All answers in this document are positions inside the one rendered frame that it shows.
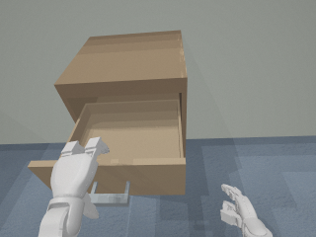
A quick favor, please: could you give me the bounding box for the left robot hand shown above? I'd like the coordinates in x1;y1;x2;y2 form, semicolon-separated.
50;136;110;219

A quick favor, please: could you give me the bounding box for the handle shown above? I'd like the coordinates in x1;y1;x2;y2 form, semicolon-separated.
89;181;130;207

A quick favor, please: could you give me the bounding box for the right robot forearm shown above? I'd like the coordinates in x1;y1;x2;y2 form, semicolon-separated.
241;217;273;237

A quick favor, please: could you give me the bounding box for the drawer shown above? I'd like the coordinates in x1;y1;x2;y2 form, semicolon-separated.
28;99;186;196

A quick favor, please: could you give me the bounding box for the cabinet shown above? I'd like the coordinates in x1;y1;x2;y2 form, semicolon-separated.
53;30;188;158

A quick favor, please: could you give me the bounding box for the right robot hand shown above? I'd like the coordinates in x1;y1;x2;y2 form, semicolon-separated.
220;184;258;230

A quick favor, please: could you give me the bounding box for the left robot forearm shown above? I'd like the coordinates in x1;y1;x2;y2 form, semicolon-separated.
38;196;85;237

